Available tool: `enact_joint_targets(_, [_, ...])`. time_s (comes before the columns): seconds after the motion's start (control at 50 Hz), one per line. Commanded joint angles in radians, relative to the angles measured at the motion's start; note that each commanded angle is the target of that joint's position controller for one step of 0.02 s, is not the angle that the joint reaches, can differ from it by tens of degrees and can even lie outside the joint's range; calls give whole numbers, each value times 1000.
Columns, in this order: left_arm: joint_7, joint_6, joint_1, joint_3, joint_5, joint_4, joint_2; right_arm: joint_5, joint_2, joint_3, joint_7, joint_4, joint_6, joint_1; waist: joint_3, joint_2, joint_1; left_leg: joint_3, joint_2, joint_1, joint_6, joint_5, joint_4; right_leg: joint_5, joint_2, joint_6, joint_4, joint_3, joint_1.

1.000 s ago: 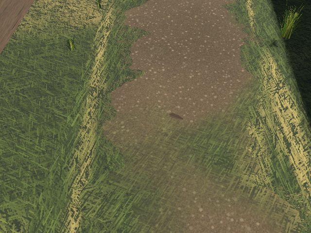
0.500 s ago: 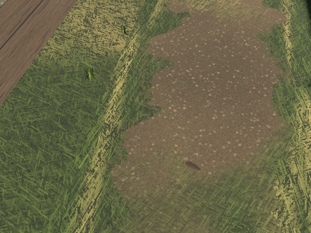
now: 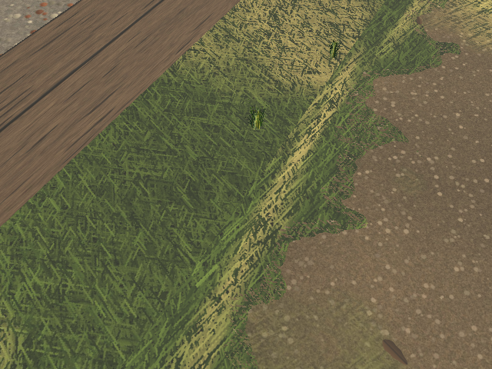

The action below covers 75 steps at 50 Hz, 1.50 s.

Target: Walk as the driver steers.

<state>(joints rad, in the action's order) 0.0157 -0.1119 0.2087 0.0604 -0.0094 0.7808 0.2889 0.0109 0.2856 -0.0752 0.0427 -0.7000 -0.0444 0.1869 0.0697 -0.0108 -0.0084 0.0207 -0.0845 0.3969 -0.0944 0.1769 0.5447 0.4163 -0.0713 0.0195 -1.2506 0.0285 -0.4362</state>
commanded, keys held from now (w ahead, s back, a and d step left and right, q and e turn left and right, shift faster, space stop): q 0.02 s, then e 0.96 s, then w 0.02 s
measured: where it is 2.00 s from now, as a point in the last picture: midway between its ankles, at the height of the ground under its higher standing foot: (312, 320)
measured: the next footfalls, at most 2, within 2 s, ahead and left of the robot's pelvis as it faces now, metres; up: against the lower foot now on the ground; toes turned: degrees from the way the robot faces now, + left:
right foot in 0.36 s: +0.27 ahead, -0.13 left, +0.00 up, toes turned -2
left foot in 0.76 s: +0.26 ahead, +0.10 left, +0.00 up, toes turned -20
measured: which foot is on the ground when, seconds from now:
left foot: down 0.00-0.38, up 0.40-0.74, down 0.76-1.00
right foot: up 0.00-0.34, down 0.36-0.78, up 0.80-1.00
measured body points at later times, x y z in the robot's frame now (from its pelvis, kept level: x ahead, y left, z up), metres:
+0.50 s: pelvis +0.16 -0.03 +0.00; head +0.20 -0.05 +0.45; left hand +0.32 +0.23 -0.09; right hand +0.31 -0.31 -0.11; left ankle +0.10 +0.09 -0.65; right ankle +0.23 -0.13 -0.73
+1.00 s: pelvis +0.18 +0.01 +0.02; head +0.22 +0.02 +0.46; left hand +0.43 +0.23 -0.09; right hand +0.20 -0.29 -0.07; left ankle +0.23 +0.11 -0.73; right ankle +0.12 -0.12 -0.64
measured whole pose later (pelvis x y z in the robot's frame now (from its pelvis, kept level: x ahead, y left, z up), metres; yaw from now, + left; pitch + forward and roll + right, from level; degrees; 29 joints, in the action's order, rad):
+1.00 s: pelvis +0.18 +0.01 +0.02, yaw -23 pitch +2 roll -1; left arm 0.02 0.06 0.22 0.11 -0.02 0.64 0.34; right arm -0.02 0.24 -0.06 -0.05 -0.71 0.00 0.19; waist 0.02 -0.05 0.02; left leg 0.05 0.03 0.25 -0.02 0.23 0.44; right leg 0.36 0.03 0.09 -1.12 0.08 -0.57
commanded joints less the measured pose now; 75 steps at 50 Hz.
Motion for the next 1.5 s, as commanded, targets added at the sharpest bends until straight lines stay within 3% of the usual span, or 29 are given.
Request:
enact_joint_targets(0.02, [11, 7, 41, 38, 24, -76, 128, -11, 120, -32, -14, 89, -18, -14, -158, 25, -28, -321, 267, -216, -200, -610, -228, -62, -45, 13, 54, 44, -160])
enact_joint_targets(0.16, [-7, 31, -30, -2, 13, -64, 38, -14, 88, -5, -52, 19, -11, 19, -184, 89, 14, -81, 200, -212, -105, -707, -243, -447, -17, 21, 478, -12, -76])
enact_joint_targets(0.26, [-32, 29, -100, 10, 3, -96, 82, -32, 117, -6, -55, -29, -5, 22, -133, 95, 46, -100, 273, -310, -107, -625, -211, -395, 9, -17, 603, -4, -88])
enact_joint_targets(0.32, [-49, 33, -96, 20, 7, -126, 99, -11, 134, -15, -70, -36, 21, 10, -110, 98, 36, -122, 310, -379, -105, -653, -100, -234, 34, -51, 643, -27, -130])
enact_joint_targets(0.36, [-52, 33, -1, 35, 13, -116, 125, 1, 133, -16, -87, -27, 36, 9, -156, 54, -13, -80, 249, -347, -41, -683, 68, -467, 53, -103, 782, -19, 40])
enact_joint_targets(0.38, [-43, 34, 68, 55, 21, -116, 199, -21, 120, -12, -91, 3, 29, 15, -241, -70, -16, -13, 142, -224, 24, -484, 281, -867, -56, -181, 770, 157, 230])
enact_joint_targets(0.4, [-33, 42, 113, 67, 33, -121, 248, -40, 75, 2, -85, 31, 20, 29, -299, -259, -12, 19, -39, 106, 108, 198, 595, -1150, -266, -381, 808, 464, 464])
enact_joint_targets(0.42, [-24, 50, 137, 43, 28, -123, 164, -38, 89, 5, -68, 26, 17, 20, -393, -220, -37, -123, -30, 187, 115, 476, 731, -1053, -295, -413, 843, 551, 527])
enact_joint_targets(0.44, [-20, 55, 77, 39, 18, -144, 144, -12, 98, 1, -60, 27, 24, 6, -335, -139, -24, -156, 16, 229, 120, 438, 787, -901, -256, -369, 843, 472, 476])
enact_joint_targets(0.48, [-12, 80, -11, 34, -5, -174, 124, -15, 92, -2, -67, 30, 48, -43, -217, -3, 1, -132, 68, 237, 133, 348, 671, -648, -176, -286, 886, 361, 308])
enact_joint_targets(0.56, [4, 115, -29, 53, 11, -198, 157, -10, 51, 3, -77, 26, 62, -26, -201, -124, 20, -80, 38, 89, 163, 260, 382, -452, -77, -249, 929, 312, 181])
enact_joint_targets(0.74, [23, 150, -60, 64, -8, -232, 165, -1, 73, -17, -57, 7, 24, 26, -197, -165, 29, -72, 25, -123, 110, 77, -66, -185, -32, -180, 892, 428, 125])
enact_joint_targets(0.76, [25, 153, -45, 60, -11, -233, 147, -7, 101, -29, -57, -2, 21, 59, -196, -136, 36, -103, 85, -213, 83, 43, -143, -121, 7, -142, 845, 401, 63])
enact_joint_targets(0.78, [22, 153, -22, 45, -3, -239, 92, -30, 174, -46, -64, 8, 25, 86, -198, 36, 23, -300, 305, -311, 4, 68, -218, 64, 97, -86, 639, 292, -76])
enact_joint_targets(0.8, [18, 138, -50, 53, -9, -280, 104, -66, 232, -57, -60, 10, 29, 48, -128, 327, -1, -557, 470, -216, -143, -45, -302, 191, 222, -38, 404, 108, -234])
enact_joint_targets(0.82, [14, 129, -21, 75, 7, -255, 176, -70, 177, -44, -64, 48, 19, -19, -118, 238, -12, -536, 489, -178, -177, -95, -292, 154, 151, -9, 202, 154, -219])
enact_joint_targets(0.84, [11, 134, 13, 86, 0, -221, 195, -53, 125, -30, -72, 64, 17, -80, -115, 161, -38, -415, 427, -171, -132, -127, -261, 87, 146, 3, 122, 143, -211])
enact_joint_targets(0.88, [16, 157, 55, 78, 3, -184, 150, -22, 92, -18, -79, 74, 18, -109, -103, 119, -35, -270, 344, -204, -82, -173, -231, -9, 134, 40, 7, 115, -235])
enact_joint_targets(0.98, [5, 160, -78, 47, -15, -252, 88, -29, 123, -24, -99, 51, 43, 11, -104, 169, 55, -153, 341, -353, -119, -278, -226, -65, 79, 94, 157, 32, -279])
enact_joint_targets(1.04, [-11, 153, -108, 25, -6, -275, 57, -11, 165, -39, -90, 36, 45, 58, -134, 187, 89, -169, 362, -341, -127, 54, -286, -21, 51, 72, 335, -13, -172])
enact_joint_targets(1.12, [-29, 129, -79, 22, -10, -255, 70, 9, 183, -41, -60, 19, 26, 52, -81, 195, 73, -160, 366, -220, -120, 215, -327, 10, 73, -8, 583, -82, 35])
enact_joint_targets(1.18, [-31, 102, 76, 28, -8, -176, 62, 29, 140, -19, -34, -11, 17, 46, -81, 130, -24, -127, 312, -68, -73, 147, -205, -179, 105, -74, 897, -96, 377])
enact_joint_targets(1.2, [-22, 97, 178, 38, -7, -153, 90, 15, 69, 7, -25, -4, 6, 22, -146, 66, -70, -69, 251, 62, -10, 177, -54, -191, 3, -94, 901, 32, 582])
enact_joint_targets(1.22, [-8, 96, 263, 58, 8, -149, 198, -18, -20, 35, -11, 44, -13, -20, -198, -209, -85, 59, 137, 333, 77, 383, 300, -287, -251, -172, 908, 353, 759])
enact_joint_targets(1.24, [-12, 80, 281, 76, 20, -150, 246, 13, 75, 7, -18, 68, -24, -48, -144, -221, -115, -27, 122, 446, 88, 451, 492, -157, -381, -314, 993, 510, 611])
enact_joint_targets(1.26, [-16, 60, 235, 55, 12, -153, 171, 32, 137, -13, -18, 59, -24, -58, -65, -153, -102, -93, 158, 488, 78, 368, 574, -1, -327, -306, 1026, 450, 566])
enact_joint_targets(1.28, [-17, 45, 183, 38, 6, -149, 122, 38, 140, -19, -14, 44, -21, -46, -5, -164, -73, -114, 167, 516, 67, 262, 582, 70, -263, -259, 1059, 360, 532])
enact_joint_targets(1.34, [-15, 24, 112, 25, 17, -148, 76, 21, 107, -21, -17, 8, -18, -12, 30, -126, -29, -143, 165, 478, 80, 35, 573, -223, -189, -190, 1107, 155, 462])
enact_joint_targets(1.5, [1, 11, 141, 41, 12, -78, 113, 9, 15, 18, 7, 56, -12, -140, 53, -63, -59, -35, 154, 344, 100, -232, 221, -468, -170, -166, 1145, -123, 396])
